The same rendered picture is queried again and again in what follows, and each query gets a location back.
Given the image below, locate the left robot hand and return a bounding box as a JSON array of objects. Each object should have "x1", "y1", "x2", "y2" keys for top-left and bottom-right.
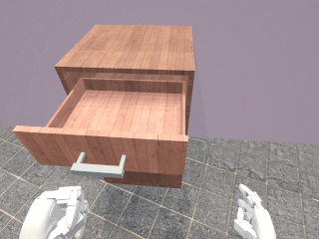
[{"x1": 19, "y1": 185, "x2": 90, "y2": 239}]

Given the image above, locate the handle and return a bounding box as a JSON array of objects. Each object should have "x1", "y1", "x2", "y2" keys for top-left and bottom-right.
[{"x1": 70, "y1": 152, "x2": 127, "y2": 178}]

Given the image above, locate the cabinet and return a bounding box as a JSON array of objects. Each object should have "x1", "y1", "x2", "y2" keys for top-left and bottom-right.
[{"x1": 55, "y1": 24, "x2": 195, "y2": 189}]

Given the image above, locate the right robot hand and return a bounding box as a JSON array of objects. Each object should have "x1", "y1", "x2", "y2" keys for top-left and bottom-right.
[{"x1": 234, "y1": 183, "x2": 276, "y2": 239}]

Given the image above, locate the drawer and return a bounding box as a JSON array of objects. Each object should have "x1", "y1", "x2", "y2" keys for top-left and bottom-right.
[{"x1": 12, "y1": 78, "x2": 188, "y2": 175}]

